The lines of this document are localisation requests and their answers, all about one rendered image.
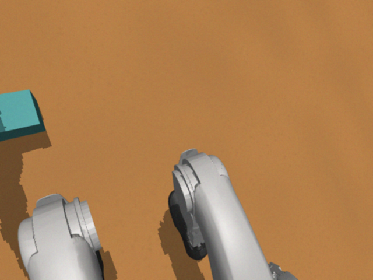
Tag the right robot foot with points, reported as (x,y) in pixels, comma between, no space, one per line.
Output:
(196,253)

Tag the carton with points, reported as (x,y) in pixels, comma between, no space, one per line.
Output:
(19,115)

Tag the right robot hand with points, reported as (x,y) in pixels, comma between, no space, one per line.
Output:
(278,274)

